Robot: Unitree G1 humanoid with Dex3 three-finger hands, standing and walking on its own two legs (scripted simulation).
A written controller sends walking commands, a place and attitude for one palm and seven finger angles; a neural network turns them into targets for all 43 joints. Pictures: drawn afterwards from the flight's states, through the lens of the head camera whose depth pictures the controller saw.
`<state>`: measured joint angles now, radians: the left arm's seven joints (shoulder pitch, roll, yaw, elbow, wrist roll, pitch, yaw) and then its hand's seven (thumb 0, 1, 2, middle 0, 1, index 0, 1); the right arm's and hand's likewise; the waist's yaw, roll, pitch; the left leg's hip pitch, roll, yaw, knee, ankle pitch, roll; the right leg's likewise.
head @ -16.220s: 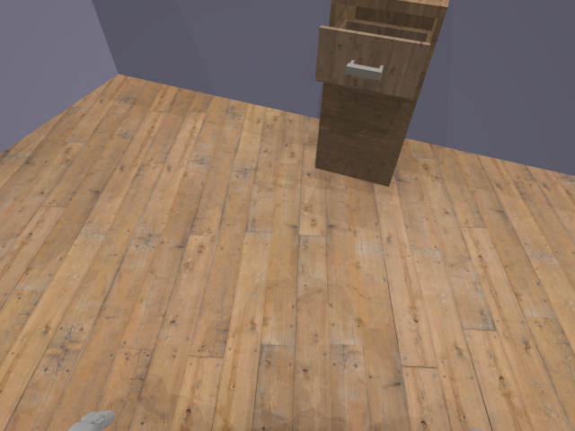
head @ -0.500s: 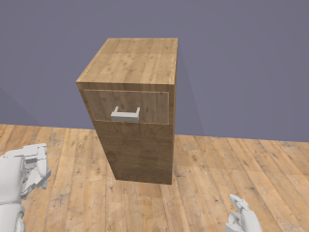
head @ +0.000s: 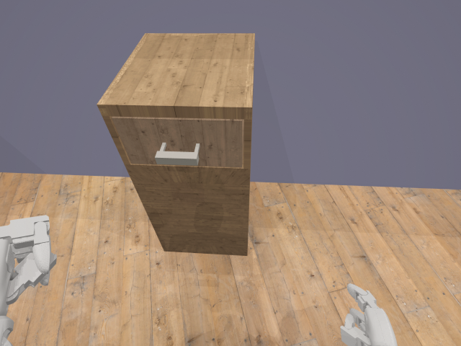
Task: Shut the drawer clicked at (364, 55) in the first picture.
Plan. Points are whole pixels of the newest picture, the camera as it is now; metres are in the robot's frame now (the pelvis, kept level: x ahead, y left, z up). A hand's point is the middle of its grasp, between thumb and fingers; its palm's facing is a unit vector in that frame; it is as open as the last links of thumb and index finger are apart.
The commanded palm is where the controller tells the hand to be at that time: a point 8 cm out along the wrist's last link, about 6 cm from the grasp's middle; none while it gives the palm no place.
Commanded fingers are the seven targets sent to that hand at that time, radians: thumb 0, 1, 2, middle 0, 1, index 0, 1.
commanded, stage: step back with the hand held close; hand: left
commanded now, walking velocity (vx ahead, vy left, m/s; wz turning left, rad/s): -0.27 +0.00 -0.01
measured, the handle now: (179, 152) +0.61 +0.20 -0.07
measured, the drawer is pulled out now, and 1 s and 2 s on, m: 0.00 0.00 0.00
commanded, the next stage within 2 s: stop stepping back and stand still in 1.14 s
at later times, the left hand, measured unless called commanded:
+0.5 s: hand (12, 312) +0.13 +0.25 +0.15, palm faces +0.35 -0.82 -0.45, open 3.2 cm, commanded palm +0.07 +0.30 +0.17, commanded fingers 0.00 0.90 0.90 -1.40 -1.60 -1.40 -1.60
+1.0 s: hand out of the picture +0.05 +0.25 +0.16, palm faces +0.34 -0.81 -0.48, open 3.2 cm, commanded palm -0.01 +0.30 +0.17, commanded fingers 0.00 0.90 0.90 -1.40 -1.60 -1.40 -1.60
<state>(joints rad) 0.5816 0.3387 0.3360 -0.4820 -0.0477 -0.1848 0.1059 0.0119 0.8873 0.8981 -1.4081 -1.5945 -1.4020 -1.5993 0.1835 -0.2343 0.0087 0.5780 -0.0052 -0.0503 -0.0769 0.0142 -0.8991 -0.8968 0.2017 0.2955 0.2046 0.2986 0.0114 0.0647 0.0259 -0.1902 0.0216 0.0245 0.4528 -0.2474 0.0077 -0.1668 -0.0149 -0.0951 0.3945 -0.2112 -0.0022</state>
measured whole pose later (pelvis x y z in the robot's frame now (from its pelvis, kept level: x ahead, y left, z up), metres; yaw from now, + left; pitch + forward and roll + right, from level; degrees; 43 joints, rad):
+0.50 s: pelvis -0.06 +0.02 -0.01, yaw +0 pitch +1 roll -2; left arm 0.63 0.37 0.35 -0.59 -0.04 -0.23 0.14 0.01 0.89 0.90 -1.41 -1.59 -1.40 -1.60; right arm 0.18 -0.22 0.00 0.56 0.00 -0.04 -0.09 0.01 -0.90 -0.90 0.20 0.30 0.21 0.30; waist 0.01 0.03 0.03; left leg -0.39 0.01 0.02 0.59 -0.22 0.03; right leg -0.34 -0.03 -0.10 0.49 -0.16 0.01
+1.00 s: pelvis -0.13 +0.01 -0.01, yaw +3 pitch +2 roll -2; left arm 0.63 0.42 0.37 -0.62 -0.04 -0.28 0.12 0.01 0.88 0.90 -1.41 -1.59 -1.40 -1.60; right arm 0.14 -0.20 -0.02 0.58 -0.01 -0.04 -0.07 0.01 -0.90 -0.90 0.20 0.30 0.21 0.30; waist 0.00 0.00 0.01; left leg -0.51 -0.02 -0.03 0.76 -0.30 0.00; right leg -0.35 0.06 0.03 0.53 -0.21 -0.01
